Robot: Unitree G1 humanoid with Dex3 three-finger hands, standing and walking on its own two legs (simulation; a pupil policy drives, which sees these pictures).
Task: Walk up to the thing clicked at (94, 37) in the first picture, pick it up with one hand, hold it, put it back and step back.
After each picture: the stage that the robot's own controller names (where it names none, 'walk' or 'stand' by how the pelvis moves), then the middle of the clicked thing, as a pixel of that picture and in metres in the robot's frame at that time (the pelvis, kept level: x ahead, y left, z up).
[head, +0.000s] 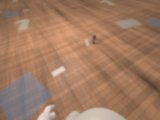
stand; (94, 38) +1.74 +0.02 -0.65
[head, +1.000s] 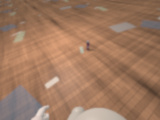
walk; (87, 45) +1.60 +0.23 -0.64
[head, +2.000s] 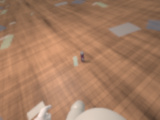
walk; (82, 57) +1.10 +0.29 -0.65
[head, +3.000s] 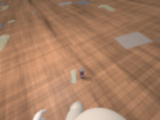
walk; (81, 73) +0.72 +0.22 -0.65
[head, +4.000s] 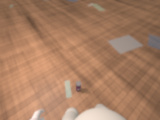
walk; (78, 86) +0.47 +0.12 -0.64
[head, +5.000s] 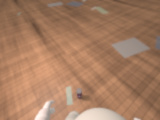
stand; (79, 93) +0.40 +0.15 -0.64
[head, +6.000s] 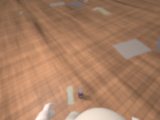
stand; (80, 93) +0.40 +0.13 -0.65
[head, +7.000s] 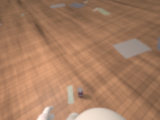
stand; (80, 92) +0.42 +0.14 -0.66
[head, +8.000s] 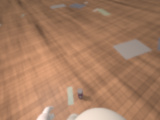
stand; (80, 94) +0.41 +0.14 -0.66
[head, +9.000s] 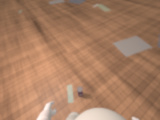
go down; (80, 92) +0.41 +0.14 -0.66
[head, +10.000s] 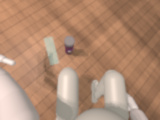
go down; (69, 47) +0.51 +0.17 -0.24
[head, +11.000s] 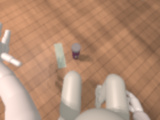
approach; (75, 52) +0.50 +0.15 -0.27
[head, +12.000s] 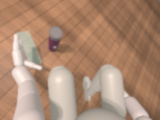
close in; (54, 41) +0.51 +0.20 -0.16
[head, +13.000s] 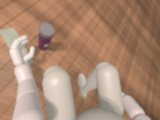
close; (45, 39) +0.50 +0.21 -0.16
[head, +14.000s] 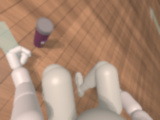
lift; (41, 36) +0.50 +0.22 -0.16
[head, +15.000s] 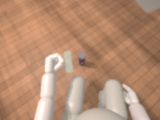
close; (82, 59) +0.50 +0.13 -0.34
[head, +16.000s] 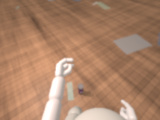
close; (80, 89) +0.43 +0.11 -0.60
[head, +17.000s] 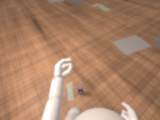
stand; (80, 89) +0.44 +0.12 -0.61
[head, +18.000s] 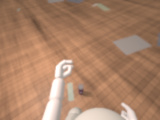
stand; (80, 89) +0.43 +0.12 -0.61
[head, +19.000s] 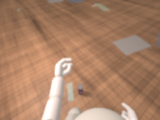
stand; (80, 89) +0.43 +0.12 -0.62
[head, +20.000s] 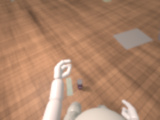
stand; (79, 84) +0.44 +0.12 -0.60
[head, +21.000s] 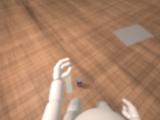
stand; (79, 82) +0.45 +0.12 -0.57
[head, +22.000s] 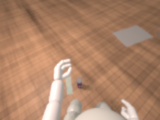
stand; (79, 83) +0.45 +0.12 -0.57
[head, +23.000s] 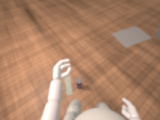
stand; (79, 83) +0.44 +0.12 -0.57
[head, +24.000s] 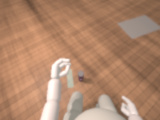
close; (80, 76) +0.46 +0.12 -0.52
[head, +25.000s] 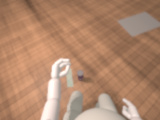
close; (80, 76) +0.45 +0.12 -0.51
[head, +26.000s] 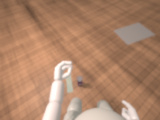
stand; (79, 81) +0.45 +0.12 -0.57
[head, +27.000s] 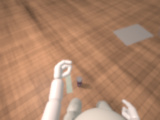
stand; (79, 82) +0.45 +0.12 -0.57
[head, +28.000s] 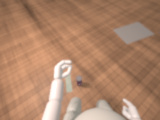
close; (79, 81) +0.45 +0.12 -0.56
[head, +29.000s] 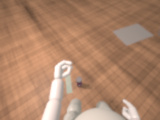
close; (79, 82) +0.44 +0.12 -0.57
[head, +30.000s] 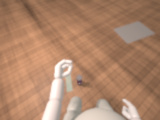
close; (79, 80) +0.45 +0.12 -0.56
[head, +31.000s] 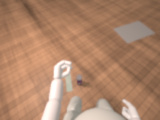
close; (79, 80) +0.45 +0.12 -0.55
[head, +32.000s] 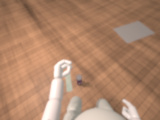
close; (79, 80) +0.45 +0.13 -0.56
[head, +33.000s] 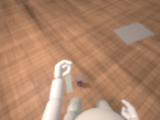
close; (79, 81) +0.45 +0.13 -0.56
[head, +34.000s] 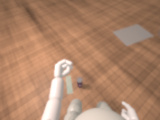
close; (79, 82) +0.44 +0.12 -0.57
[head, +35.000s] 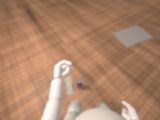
close; (79, 83) +0.44 +0.12 -0.58
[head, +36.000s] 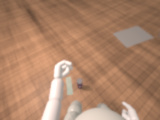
close; (79, 84) +0.44 +0.12 -0.59
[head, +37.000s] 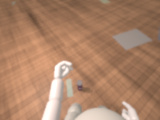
close; (79, 85) +0.44 +0.13 -0.60
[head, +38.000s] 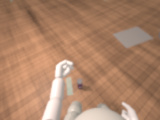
close; (79, 84) +0.44 +0.12 -0.59
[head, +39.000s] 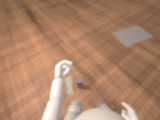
close; (79, 83) +0.44 +0.13 -0.58
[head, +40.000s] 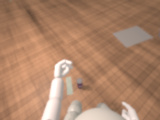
close; (79, 83) +0.44 +0.13 -0.58
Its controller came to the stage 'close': yes
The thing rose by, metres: 0.00
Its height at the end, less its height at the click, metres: +0.00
